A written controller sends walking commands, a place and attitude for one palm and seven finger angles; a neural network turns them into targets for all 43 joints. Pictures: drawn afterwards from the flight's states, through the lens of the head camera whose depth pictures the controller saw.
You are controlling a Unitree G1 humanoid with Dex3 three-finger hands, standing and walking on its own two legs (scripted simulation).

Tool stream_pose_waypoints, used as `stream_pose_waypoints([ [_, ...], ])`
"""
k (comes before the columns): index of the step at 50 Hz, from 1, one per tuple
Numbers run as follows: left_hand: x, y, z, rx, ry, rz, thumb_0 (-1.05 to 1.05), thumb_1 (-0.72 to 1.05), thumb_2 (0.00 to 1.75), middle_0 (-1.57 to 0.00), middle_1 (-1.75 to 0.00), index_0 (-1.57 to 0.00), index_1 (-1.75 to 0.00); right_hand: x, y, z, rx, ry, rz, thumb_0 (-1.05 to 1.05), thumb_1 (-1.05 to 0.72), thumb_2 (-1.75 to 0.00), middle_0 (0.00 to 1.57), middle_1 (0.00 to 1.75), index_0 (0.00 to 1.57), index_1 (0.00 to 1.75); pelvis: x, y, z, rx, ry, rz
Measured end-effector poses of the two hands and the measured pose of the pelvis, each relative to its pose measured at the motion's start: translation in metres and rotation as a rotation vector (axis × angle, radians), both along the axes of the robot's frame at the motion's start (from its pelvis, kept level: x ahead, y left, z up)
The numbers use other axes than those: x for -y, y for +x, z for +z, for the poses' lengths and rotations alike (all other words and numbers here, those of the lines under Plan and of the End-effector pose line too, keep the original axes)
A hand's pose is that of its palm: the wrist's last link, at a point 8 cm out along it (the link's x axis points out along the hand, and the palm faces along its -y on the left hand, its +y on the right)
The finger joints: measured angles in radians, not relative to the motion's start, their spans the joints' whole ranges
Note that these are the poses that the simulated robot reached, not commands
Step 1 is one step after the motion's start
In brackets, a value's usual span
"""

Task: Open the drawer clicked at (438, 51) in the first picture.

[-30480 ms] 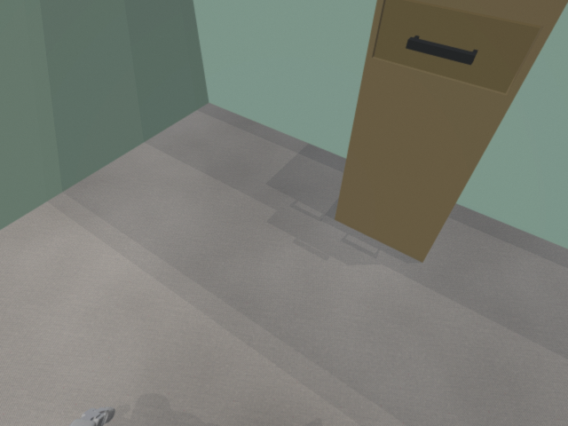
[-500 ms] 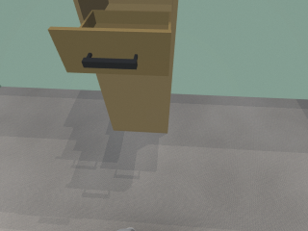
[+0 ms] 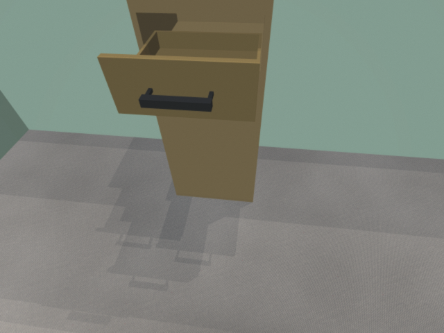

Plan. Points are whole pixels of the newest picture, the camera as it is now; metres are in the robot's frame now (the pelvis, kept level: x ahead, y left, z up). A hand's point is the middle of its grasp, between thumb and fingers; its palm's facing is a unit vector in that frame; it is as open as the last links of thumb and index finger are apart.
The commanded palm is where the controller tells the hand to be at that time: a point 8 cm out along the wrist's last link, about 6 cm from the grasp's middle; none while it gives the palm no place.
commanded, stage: let the arm hang, fingers relaxed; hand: left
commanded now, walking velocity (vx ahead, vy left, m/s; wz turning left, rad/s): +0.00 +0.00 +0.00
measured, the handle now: (178, 98) +0.61 +0.15 +0.10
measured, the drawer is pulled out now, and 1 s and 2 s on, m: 0.29 0.29 0.29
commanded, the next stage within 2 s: look to check the result in 0.30 s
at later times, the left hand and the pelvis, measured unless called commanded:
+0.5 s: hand out of the picture +0.14 +0.23 -0.15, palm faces -0.06 -0.95 -0.31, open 7.4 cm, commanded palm none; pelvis +0.04 +0.00 +0.01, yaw -1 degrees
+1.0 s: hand out of the picture +0.13 +0.25 -0.15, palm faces -0.04 -0.94 -0.34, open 7.4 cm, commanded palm none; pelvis +0.06 +0.00 +0.01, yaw +0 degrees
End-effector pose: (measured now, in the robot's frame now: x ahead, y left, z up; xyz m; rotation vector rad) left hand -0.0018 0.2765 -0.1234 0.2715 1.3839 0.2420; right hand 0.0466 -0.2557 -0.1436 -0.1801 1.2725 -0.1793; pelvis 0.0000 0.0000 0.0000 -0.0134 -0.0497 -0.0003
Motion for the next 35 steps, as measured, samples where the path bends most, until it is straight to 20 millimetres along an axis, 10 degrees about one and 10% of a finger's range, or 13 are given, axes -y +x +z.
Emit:
stream_pose_waypoints([
  [16,0.008,0.122,0.004,0.182,-0.033,-0.124,0.00,0.90,0.90,-0.20,-0.30,-0.20,-0.30,0.023,0.011,0.017,-0.041,-0.070,-0.018,0.00,-0.91,-0.89,0.20,0.30,0.20,0.30,0.001,0.027,0.005,-0.016,0.007,-0.008],
  [35,-0.011,0.125,0.009,0.114,0.011,-0.101,0.00,0.90,0.90,-0.20,-0.30,-0.21,-0.30,0.021,0.061,0.018,-0.014,-0.066,0.025,0.00,-0.91,-0.89,0.20,0.30,0.20,0.30,-0.002,0.049,0.008,-0.027,0.011,-0.006],
])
